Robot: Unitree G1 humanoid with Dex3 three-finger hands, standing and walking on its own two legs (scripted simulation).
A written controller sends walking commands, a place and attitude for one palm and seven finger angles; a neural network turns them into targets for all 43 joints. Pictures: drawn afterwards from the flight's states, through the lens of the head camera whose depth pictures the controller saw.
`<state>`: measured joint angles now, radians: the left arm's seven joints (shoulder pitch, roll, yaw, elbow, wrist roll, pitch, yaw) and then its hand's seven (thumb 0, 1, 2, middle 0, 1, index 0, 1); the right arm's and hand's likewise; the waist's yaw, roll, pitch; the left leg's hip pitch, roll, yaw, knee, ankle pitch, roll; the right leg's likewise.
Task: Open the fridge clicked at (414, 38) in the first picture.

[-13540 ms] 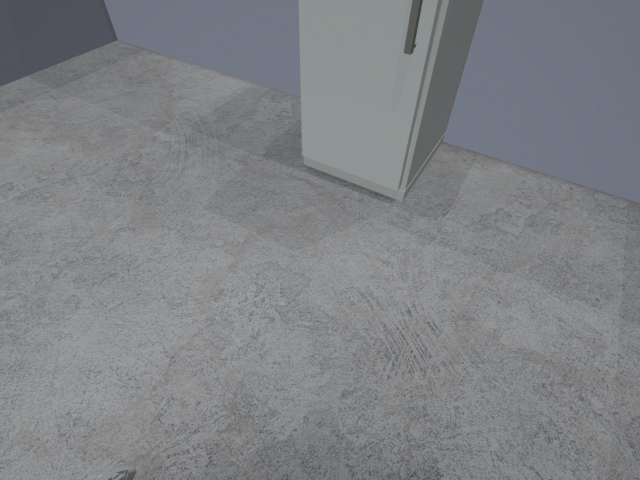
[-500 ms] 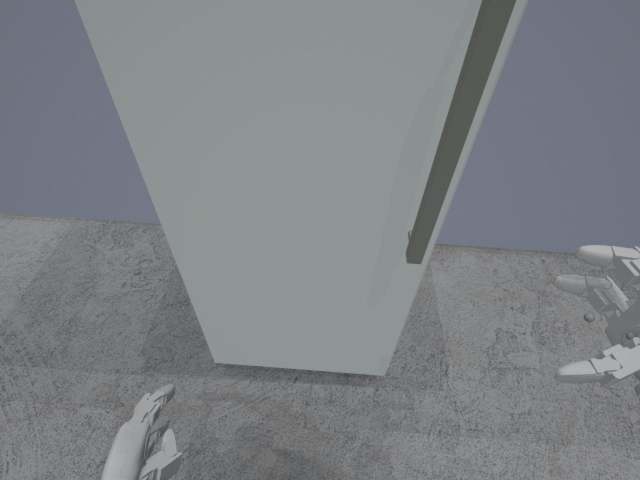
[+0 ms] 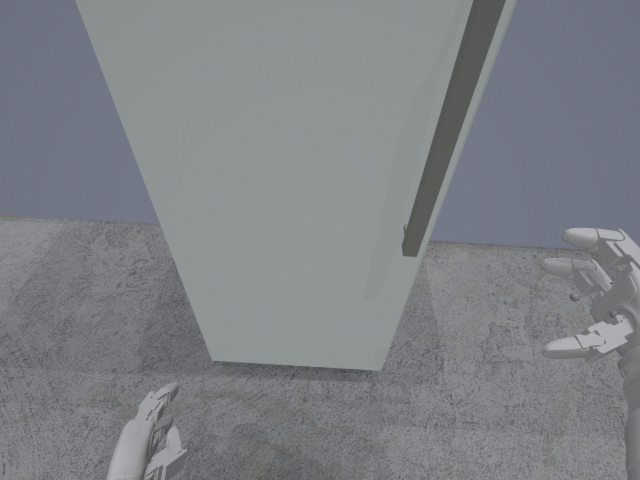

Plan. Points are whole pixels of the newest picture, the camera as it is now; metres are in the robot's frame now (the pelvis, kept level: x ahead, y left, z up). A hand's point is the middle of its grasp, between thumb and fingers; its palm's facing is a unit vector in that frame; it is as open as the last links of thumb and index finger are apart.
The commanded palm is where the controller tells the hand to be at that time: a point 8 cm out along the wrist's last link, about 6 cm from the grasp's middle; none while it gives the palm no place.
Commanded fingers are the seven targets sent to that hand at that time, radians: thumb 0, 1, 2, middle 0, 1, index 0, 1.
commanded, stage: move the hooked fingers beside the handle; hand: right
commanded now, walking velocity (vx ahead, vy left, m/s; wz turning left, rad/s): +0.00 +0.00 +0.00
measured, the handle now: (439, 137) +0.53 -0.15 +0.18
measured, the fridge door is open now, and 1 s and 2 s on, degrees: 0 0 0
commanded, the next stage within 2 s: none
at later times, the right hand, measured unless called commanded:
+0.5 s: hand (525, 248) +0.37 -0.24 +0.12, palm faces +0.05 +1.00 +0.00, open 14.0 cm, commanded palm +0.35 -0.29 +0.12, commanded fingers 0.00 0.50 -0.30 0.30 1.20 0.30 1.20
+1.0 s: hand (496, 221) +0.42 -0.22 +0.12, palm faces +0.04 +1.00 +0.00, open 14.0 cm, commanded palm +0.40 -0.27 +0.11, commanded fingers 0.00 0.50 -0.30 0.30 1.20 0.30 1.20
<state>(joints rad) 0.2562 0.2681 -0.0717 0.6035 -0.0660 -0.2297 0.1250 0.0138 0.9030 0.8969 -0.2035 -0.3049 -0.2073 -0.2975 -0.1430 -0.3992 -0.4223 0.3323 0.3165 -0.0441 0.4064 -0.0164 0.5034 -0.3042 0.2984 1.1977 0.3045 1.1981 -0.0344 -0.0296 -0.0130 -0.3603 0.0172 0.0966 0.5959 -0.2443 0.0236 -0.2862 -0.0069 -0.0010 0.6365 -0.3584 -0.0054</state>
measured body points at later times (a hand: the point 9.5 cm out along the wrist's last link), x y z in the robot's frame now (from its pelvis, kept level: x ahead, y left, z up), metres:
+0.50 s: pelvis +0.00 +0.00 +0.00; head +0.03 +0.00 +0.45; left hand +0.13 +0.25 -0.09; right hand +0.37 -0.30 +0.12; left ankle +0.04 +0.11 -0.73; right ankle -0.01 -0.11 -0.73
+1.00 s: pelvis +0.01 -0.01 +0.00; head +0.05 +0.00 +0.44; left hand +0.11 +0.25 -0.11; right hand +0.42 -0.28 +0.12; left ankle +0.04 +0.11 -0.73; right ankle -0.01 -0.11 -0.73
